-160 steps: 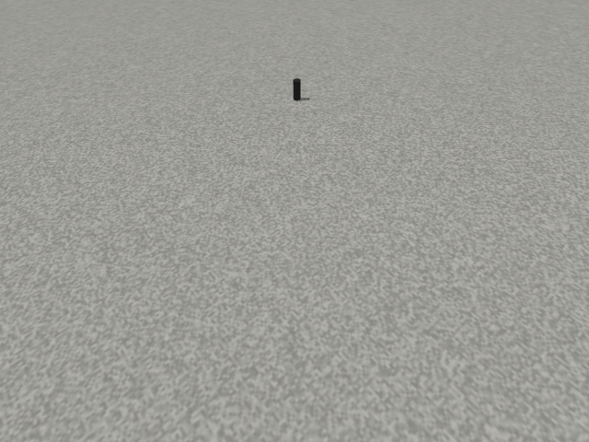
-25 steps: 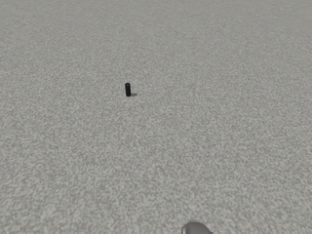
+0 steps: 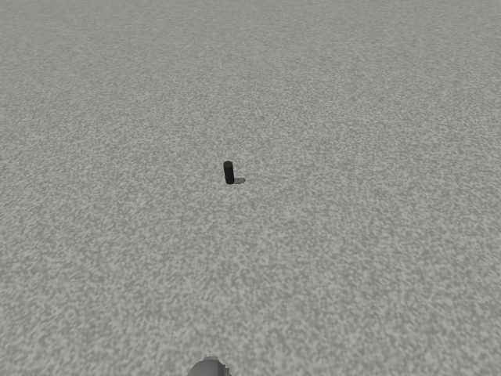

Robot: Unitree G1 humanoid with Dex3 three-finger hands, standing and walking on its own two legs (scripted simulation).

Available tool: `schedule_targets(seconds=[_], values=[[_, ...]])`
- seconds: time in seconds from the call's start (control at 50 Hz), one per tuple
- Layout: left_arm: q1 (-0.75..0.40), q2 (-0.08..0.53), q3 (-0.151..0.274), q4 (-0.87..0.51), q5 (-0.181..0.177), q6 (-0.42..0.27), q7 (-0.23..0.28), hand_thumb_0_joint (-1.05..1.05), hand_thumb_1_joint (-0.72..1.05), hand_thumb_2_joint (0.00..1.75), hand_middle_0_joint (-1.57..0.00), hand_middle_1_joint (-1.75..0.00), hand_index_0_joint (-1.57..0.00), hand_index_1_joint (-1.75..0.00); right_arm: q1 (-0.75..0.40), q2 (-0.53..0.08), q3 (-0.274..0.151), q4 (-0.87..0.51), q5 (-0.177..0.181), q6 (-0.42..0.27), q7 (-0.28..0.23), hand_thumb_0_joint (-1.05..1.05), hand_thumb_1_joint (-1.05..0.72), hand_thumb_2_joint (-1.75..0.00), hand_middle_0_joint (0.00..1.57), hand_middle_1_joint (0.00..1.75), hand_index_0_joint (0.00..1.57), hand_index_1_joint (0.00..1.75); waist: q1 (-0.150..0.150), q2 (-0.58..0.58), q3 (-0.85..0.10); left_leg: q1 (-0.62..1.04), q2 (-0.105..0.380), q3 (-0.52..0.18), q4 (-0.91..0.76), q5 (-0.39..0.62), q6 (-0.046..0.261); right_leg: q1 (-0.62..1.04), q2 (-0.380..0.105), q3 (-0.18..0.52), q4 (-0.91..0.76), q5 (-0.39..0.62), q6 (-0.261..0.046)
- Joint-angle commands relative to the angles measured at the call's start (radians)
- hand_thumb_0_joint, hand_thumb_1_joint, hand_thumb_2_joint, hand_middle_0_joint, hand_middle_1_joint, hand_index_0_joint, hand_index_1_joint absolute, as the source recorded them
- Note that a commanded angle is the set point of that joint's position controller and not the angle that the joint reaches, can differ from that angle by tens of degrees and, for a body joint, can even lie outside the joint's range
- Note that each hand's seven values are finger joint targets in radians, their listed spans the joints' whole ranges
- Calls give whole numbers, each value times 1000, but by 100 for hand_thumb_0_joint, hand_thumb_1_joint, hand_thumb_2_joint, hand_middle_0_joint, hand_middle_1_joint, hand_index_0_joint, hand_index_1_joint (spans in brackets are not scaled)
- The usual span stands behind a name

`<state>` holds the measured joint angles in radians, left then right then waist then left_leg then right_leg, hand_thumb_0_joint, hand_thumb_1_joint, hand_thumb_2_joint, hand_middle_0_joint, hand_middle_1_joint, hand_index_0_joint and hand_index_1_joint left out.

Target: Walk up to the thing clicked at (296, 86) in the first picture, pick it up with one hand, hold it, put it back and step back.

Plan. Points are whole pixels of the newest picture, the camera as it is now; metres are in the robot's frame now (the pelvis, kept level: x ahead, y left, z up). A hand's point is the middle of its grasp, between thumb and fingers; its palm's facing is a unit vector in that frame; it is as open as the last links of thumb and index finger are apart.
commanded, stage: walk up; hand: left
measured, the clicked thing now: (229, 173) +1.19 +0.21 -0.71
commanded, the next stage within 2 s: none
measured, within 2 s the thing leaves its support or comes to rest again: neither
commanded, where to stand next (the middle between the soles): +0.91 -0.01 m, yaw +1 degrees
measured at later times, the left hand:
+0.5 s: hand (135, 294) +0.30 +0.28 -0.14, palm faces -0.07 -0.93 -0.36, open 7.4 cm
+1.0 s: hand (166, 238) +0.45 +0.25 -0.15, palm faces +0.04 -0.93 -0.36, open 7.4 cm
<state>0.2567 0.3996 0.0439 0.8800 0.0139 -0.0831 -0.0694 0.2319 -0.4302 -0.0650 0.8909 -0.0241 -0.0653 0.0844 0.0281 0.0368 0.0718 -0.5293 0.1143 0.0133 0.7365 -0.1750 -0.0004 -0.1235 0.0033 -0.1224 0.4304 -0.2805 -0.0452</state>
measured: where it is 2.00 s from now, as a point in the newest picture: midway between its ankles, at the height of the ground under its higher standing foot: (270, 248)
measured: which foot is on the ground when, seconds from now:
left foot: up 0.00-0.10, down 0.12-0.58, up 0.60-1.00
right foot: down 0.00-0.16, up 0.18-0.54, down 0.56-1.00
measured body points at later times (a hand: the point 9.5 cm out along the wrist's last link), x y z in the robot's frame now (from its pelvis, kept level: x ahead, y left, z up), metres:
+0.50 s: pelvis +0.24 +0.00 -0.01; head +0.25 +0.00 +0.44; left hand +0.31 +0.33 -0.11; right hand +0.29 -0.33 -0.11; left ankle +0.21 +0.14 -0.74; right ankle +0.38 -0.16 -0.71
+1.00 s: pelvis +0.44 -0.03 -0.01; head +0.45 -0.02 +0.44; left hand +0.44 +0.30 -0.13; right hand +0.56 -0.34 -0.11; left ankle +0.57 +0.10 -0.73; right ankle +0.39 -0.15 -0.74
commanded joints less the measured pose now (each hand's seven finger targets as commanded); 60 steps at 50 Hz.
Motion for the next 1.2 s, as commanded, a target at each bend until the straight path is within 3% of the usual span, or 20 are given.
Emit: schedule_targets(seconds=[0.0, 0.06, 0.1, 0.14, 0.18, 0.24, 0.34, 0.44, 0.52, 0.54, 0.58, 0.62, 0.7, 0.9, 0.98, 1.0, 1.02, 1.04, 1.12, 1.18], values=[[6, 274, 83, -77, -6, -30, 14, 0, 90, 90, -20, -30, -20, -30, -71, -141, -51, -79, 5, -29, -3, 0, -90, -90, 20, 30, 20, 30, 25, -133, -16, 109, -19, 49, -154, 121, 4, -65, -233, 131, -161, 90, -144], [15, 290, 84, -76, -6, -19, 18, 0, 90, 90, -20, -30, -20, -30, -63, -154, -58, -75, 5, -33, -6, 0, -90, -90, 20, 30, 20, 30, 1, -108, -19, 215, -53, 85, -204, 51, 29, -66, -240, 121, -63, 188, -136], [43, 237, 57, -88, -10, -13, 29, 0, 90, 90, -20, -30, -20, -30, 154, -225, -82, -15, -15, -44, -23, 0, -90, -90, 20, 30, 20, 30, -108, 58, -152, 549, -64, 42, -262, -57, 98, -173, -152, 43, 328, 359, -82], [98, 217, 53, -89, -38, -5, 45, 0, 90, 90, -20, -30, -20, -30, 257, -354, -122, -33, -3, -45, -44, 0, -90, -90, 20, 30, 20, 30, -149, 233, -267, 804, 333, -668, -448, -205, 288, -571, 46, 88, 763, -248, -4], [43, 269, 44, -69, -21, -3, 48, 0, 90, 90, -20, -30, -20, -30, 155, -301, -101, -62, 37, -36, -56, 0, -90, -90, 20, 30, 20, 30, -106, 27, -155, 616, 290, -438, -450, -91, 255, -549, -55, 222, 812, -154, -4], [118, 245, 50, -17, -23, 8, 27, 0, 90, 90, -20, -30, -20, -30, 35, -239, -65, -85, 36, -42, -56, 0, -90, -90, 20, 30, 20, 30, -23, 94, -42, 357, 183, -175, -490, -80, 194, -423, -118, 178, 645, -79, 18], [54, 217, 55, -30, 2, 20, -7, 0, 90, 90, -20, -30, -20, -30, 34, -267, -72, -104, 23, -53, -47, 0, -90, -90, 20, 30, 20, 30, -43, 122, -3, 328, 179, -116, -541, -218, 237, -435, -146, 122, 413, 9, 55], [-31, 207, 68, -31, 0, 10, -21, 0, 90, 90, -20, -30, -20, -30, 7, -268, -73, -106, 22, -48, -38, 0, -90, -90, 20, 30, 20, 30, -41, 116, 11, 268, 135, -55, -510, -267, 194, -303, -118, 77, 212, 157, 41], [95, 242, 90, 22, 4, -8, -4, 0, 90, 90, -20, -30, -20, -30, 7, -224, -57, -109, 16, -34, -47, 0, -90, -90, 20, 30, 20, 30, 43, -20, -64, 176, 99, -5, -224, -152, 141, 13, -66, 59, 152, 94, 24], [181, 280, 107, 40, 7, -19, 9, 0, 90, 90, -20, -30, -20, -30, 56, -171, -36, -100, 14, -32, -46, 0, -90, -90, 20, 30, 20, 30, 83, -182, -121, 101, 15, 77, 56, -96, 112, 159, -92, 127, 58, -50, 0], [236, 410, 123, 16, -2, -27, 30, 0, 90, 90, -20, -30, -20, -30, 37, -184, -34, -116, 21, -25, -55, 0, -90, -90, 20, 30, 20, 30, 106, -336, -105, -198, -137, 10, 460, -371, 42, 212, -446, 804, -222, -233, -181], [111, 347, 105, -21, -25, -25, 39, 0, 90, 90, -20, -30, -20, -30, 36, -225, -45, -67, 35, -16, -60, 0, -90, -90, 20, 30, 20, 30, 43, -140, -30, -150, -50, -117, 471, -227, 40, 75, -390, 601, -188, -111, -172], [44, 272, 80, -50, -17, -34, 44, 0, 90, 90, -20, -30, -20, -30, 117, -189, -46, -12, 23, -1, -37, 0, -90, -90, 20, 30, 20, 30, -12, -208, -47, -33, -27, -65, 297, -119, 23, -15, -277, 291, -173, 134, -146], [86, 280, 83, -81, -9, -30, 42, 0, 90, 90, -20, -30, -20, -30, -78, -141, -47, -88, 5, -9, -4, 0, -90, -90, 20, 30, 20, 30, 29, -135, -17, 100, -34, 35, -131, 61, 18, -44, -264, 143, -126, 137, -143], [54, 273, 69, -96, -7, -19, 45, 0, 90, 90, -20, -30, -20, -30, 61, -180, -68, -47, 3, -18, -14, 0, -90, -90, 20, 30, 20, 30, -65, -42, -57, 395, -89, 78, -200, -28, 55, -173, -232, 99, 101, 193, -113], [90, 221, 47, -98, -5, -17, 44, 0, 90, 90, -20, -30, -20, -30, 180, -238, -89, -16, -3, -25, -28, 0, -90, -90, 20, 30, 20, 30, -120, 111, -131, 580, -43, -29, -258, -157, 101, -275, -166, 45, 374, 230, -74], [128, 140, 27, -112, -21, -13, 40, 0, 90, 90, -20, -30, -20, -30, 232, -335, -115, -39, -12, -30, -41, 0, -90, -90, 20, 30, 20, 30, -129, 337, -169, 716, 226, -486, -392, -331, 191, -534, -20, 7, 670, -122, -2], [113, 244, 57, -84, -18, -2, 58, 0, 90, 90, -20, -30, -20, -30, 215, -352, -119, -61, 25, -28, -43, 0, -90, -90, 20, 30, 20, 30, -132, 189, -163, 640, 330, -697, -503, -422, 289, -562, -8, 118, 770, -278, -11], [149, 248, 49, -22, -18, 7, 46, 0, 90, 90, -20, -30, -20, -30, 51, -235, -70, -96, 31, -28, -54, 0, -90, -90, 20, 30, 20, 30, -33, 83, -23, 367, 191, -254, -494, -195, 205, -467, -119, 193, 673, -83, 7], [148, 224, 52, -9, -7, 17, 26, 0, 90, 90, -20, -30, -20, -30, 38, -241, -68, -107, 16, -32, -50, 0, -90, -90, 20, 30, 20, 30, -35, 125, -14, 297, 157, -168, -517, -211, 223, -395, -118, 142, 531, -55, 44]])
